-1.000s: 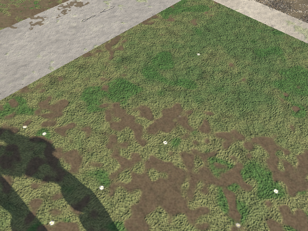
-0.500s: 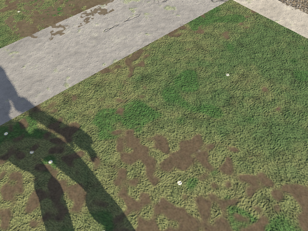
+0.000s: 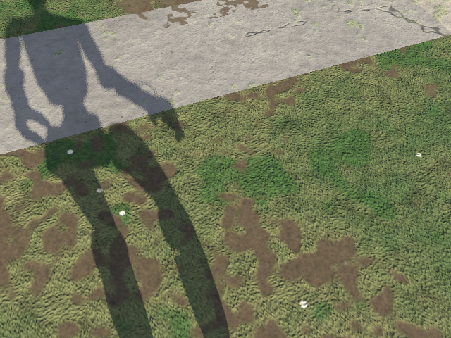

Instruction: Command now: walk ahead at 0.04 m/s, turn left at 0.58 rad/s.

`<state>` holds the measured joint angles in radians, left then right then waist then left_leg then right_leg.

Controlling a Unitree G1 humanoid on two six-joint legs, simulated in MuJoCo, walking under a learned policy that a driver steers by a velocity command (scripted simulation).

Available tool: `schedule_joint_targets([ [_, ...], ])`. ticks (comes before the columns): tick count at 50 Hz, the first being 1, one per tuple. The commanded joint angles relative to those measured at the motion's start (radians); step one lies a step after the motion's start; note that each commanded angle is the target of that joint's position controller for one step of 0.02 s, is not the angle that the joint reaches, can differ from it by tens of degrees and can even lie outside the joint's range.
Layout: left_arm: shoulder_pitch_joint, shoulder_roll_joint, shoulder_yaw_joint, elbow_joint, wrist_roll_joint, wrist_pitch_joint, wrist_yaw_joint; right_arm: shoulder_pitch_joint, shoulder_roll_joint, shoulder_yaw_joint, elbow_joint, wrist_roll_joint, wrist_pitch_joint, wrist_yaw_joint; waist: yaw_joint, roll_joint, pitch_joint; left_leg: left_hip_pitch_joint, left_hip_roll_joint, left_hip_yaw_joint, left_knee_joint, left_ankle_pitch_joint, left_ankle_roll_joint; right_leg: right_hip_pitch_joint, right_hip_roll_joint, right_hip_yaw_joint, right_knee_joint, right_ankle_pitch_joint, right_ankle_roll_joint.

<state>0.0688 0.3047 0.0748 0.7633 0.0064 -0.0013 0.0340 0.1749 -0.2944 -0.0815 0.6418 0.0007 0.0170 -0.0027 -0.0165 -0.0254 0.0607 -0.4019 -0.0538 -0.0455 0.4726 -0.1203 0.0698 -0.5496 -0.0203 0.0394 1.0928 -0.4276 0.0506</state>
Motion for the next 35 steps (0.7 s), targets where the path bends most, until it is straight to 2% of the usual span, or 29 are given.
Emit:
schedule_joint_targets([
  [1,0.060,0.064,0.018,-0.045,-0.001,-0.003,0.010,-0.022,-0.159,-0.045,-0.082,0.000,-0.011,-0.021,0.030,0.141,-0.204,0.181,0.220,-0.276,-0.147,0.178,0.175,0.003,0.012,0.027,-0.100,0.053,0.018],
  [4,0.034,0.057,0.012,-0.055,-0.003,-0.004,0.007,-0.021,-0.167,-0.049,-0.089,0.003,-0.002,-0.033,0.012,0.157,-0.203,0.168,0.209,-0.319,-0.150,0.021,0.165,0.040,0.023,0.043,-0.218,0.081,0.026],
  [5,0.047,0.062,0.013,-0.051,-0.006,-0.006,0.003,-0.021,-0.161,-0.047,-0.090,0.003,0.000,-0.034,0.011,0.163,-0.218,0.163,0.207,-0.329,-0.164,-0.111,0.162,0.063,0.020,0.038,-0.253,0.092,0.023],
  [7,0.056,0.071,0.015,-0.054,-0.011,-0.012,-0.009,-0.020,-0.154,-0.040,-0.091,0.001,0.002,-0.031,0.001,0.203,-0.211,0.126,0.204,-0.360,-0.186,-0.305,0.155,0.121,0.023,0.009,-0.314,0.075,0.012],
  [9,0.069,0.070,0.014,-0.058,-0.013,-0.026,-0.023,0.004,-0.145,-0.031,-0.078,0.001,0.002,-0.026,-0.001,0.213,-0.193,0.099,0.206,-0.387,-0.186,-0.418,0.147,0.182,0.032,-0.020,-0.383,0.037,-0.010],
  [11,0.129,0.044,0.009,-0.036,-0.013,-0.046,-0.037,0.009,-0.126,-0.019,-0.065,0.008,0.004,-0.025,0.034,0.186,-0.160,0.029,0.178,-0.378,-0.163,-0.518,0.117,0.314,0.041,-0.058,-0.552,0.109,-0.056],
  [12,0.172,0.038,0.009,-0.016,-0.008,-0.054,-0.040,0.011,-0.103,-0.011,-0.060,0.007,0.003,-0.026,0.057,0.162,-0.131,-0.028,0.141,-0.357,-0.133,-0.542,0.084,0.392,0.027,-0.056,-0.649,0.126,-0.084],
  [13,0.250,0.079,0.017,0.002,0.005,-0.063,-0.037,-0.014,-0.059,0.003,-0.071,0.008,-0.002,-0.027,0.082,0.061,-0.109,-0.145,0.073,-0.283,0.048,-0.518,0.030,0.483,-0.109,0.103,-0.746,0.017,-0.130],
  [14,0.307,0.166,0.030,0.015,0.021,-0.068,-0.036,-0.028,-0.011,0.014,-0.095,0.016,-0.018,-0.025,0.073,-0.146,-0.084,-0.329,-0.068,-0.073,0.329,-0.434,-0.030,0.538,-0.291,0.418,-0.875,-0.224,-0.224],
  [15,0.288,0.215,0.050,0.011,0.040,-0.081,-0.042,-0.082,-0.091,-0.008,-0.128,0.030,-0.044,-0.023,0.076,-0.201,0.033,-0.454,-0.028,-0.133,0.451,-0.403,-0.025,0.436,-0.396,0.653,-0.963,-0.368,-0.327],
  [16,0.225,0.165,0.038,-0.007,0.019,-0.091,-0.032,-0.061,-0.131,-0.021,-0.109,0.032,-0.058,-0.017,0.039,-0.156,0.073,-0.493,0.007,-0.167,0.515,-0.301,-0.024,0.447,-0.368,0.588,-0.957,-0.337,-0.310],
  [17,0.204,0.123,0.027,-0.009,0.000,-0.095,-0.025,-0.030,-0.132,-0.024,-0.079,0.021,-0.064,-0.009,0.025,-0.136,0.060,-0.497,0.024,-0.148,0.531,-0.226,-0.033,0.485,-0.314,0.485,-0.945,-0.245,-0.267],
  [18,0.206,0.112,0.023,-0.009,-0.010,-0.094,-0.022,-0.024,-0.119,-0.024,-0.065,0.009,-0.068,-0.005,0.025,-0.121,0.034,-0.492,0.044,-0.111,0.532,-0.172,-0.042,0.516,-0.278,0.409,-0.944,-0.168,-0.237],
  [20,0.255,0.092,0.013,0.009,-0.010,-0.095,-0.020,-0.062,-0.075,-0.014,-0.062,0.001,-0.076,0.004,0.052,-0.098,0.018,-0.455,0.075,-0.042,0.536,-0.062,-0.063,0.515,-0.233,0.287,-0.958,0.010,-0.222],
  [21,0.281,0.083,0.010,0.017,-0.010,-0.095,-0.021,-0.077,-0.052,-0.008,-0.064,0.004,-0.078,0.008,0.062,-0.097,0.009,-0.438,0.085,-0.015,0.521,-0.025,-0.071,0.516,-0.218,0.242,-0.961,0.080,-0.222],
  [23,0.319,0.080,0.008,0.030,-0.012,-0.091,-0.023,-0.121,-0.022,0.002,-0.076,0.010,-0.081,0.012,0.088,-0.104,0.007,-0.400,0.098,0.021,0.429,0.024,-0.082,0.514,-0.195,0.167,-0.965,0.178,-0.221],
  [26,0.354,0.108,0.010,0.042,-0.015,-0.081,-0.024,-0.201,0.004,0.015,-0.098,0.019,-0.090,0.026,0.124,-0.119,0.020,-0.291,0.090,0.059,0.240,0.069,-0.091,0.484,-0.181,0.097,-0.961,0.267,-0.217],
  [30,0.393,0.144,0.018,0.061,-0.030,-0.071,-0.030,-0.246,-0.013,0.014,-0.111,0.031,-0.099,0.047,0.136,-0.126,0.043,-0.182,0.071,0.085,0.104,0.025,-0.069,0.492,-0.223,0.099,-0.931,0.304,-0.225],
  [32,0.386,0.161,0.024,0.069,-0.038,-0.063,-0.029,-0.215,-0.040,0.006,-0.110,0.034,-0.104,0.051,0.099,-0.140,0.036,-0.113,0.063,0.083,0.051,-0.015,-0.034,0.521,-0.254,0.111,-0.893,0.402,-0.215],
  [33,0.365,0.171,0.027,0.068,-0.040,-0.059,-0.027,-0.152,-0.061,-0.005,-0.094,0.031,-0.105,0.049,0.049,-0.139,0.001,-0.009,0.042,0.097,0.016,-0.010,-0.010,0.521,-0.249,0.089,-0.825,0.566,-0.200],
  [34,0.359,0.161,0.024,0.069,-0.041,-0.058,-0.026,-0.026,-0.099,-0.026,-0.052,0.027,-0.103,0.040,-0.016,-0.108,-0.083,0.175,0.020,0.111,-0.016,0.001,0.020,0.497,-0.206,0.035,-0.677,0.740,-0.176],
  [35,0.343,0.127,0.011,0.054,-0.028,-0.061,-0.024,0.150,-0.149,-0.047,-0.009,0.021,-0.100,0.027,-0.099,-0.063,-0.213,0.454,0.099,0.031,0.014,0.005,0.061,0.355,-0.160,-0.013,-0.442,0.701,-0.138],
])
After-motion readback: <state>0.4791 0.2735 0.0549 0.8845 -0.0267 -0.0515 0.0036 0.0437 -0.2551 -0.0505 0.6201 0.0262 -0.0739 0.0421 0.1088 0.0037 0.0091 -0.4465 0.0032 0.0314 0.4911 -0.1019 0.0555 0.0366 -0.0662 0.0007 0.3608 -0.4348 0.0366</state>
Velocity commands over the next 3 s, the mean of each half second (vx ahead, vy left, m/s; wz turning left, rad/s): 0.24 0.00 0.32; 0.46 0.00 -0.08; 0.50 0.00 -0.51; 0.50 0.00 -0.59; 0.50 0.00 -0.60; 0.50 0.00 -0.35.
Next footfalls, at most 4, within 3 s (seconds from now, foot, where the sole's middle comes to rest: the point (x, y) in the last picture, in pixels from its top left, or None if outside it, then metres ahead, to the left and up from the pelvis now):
0.26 right None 0.07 -0.15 -0.77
0.70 left None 0.29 0.17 -0.77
1.22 right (231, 267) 0.63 -0.04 -0.77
1.70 left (185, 184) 0.93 0.11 -0.77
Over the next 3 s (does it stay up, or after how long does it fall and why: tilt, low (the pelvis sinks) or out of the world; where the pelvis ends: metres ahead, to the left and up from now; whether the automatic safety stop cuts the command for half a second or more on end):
stays up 1.30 -0.37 0.01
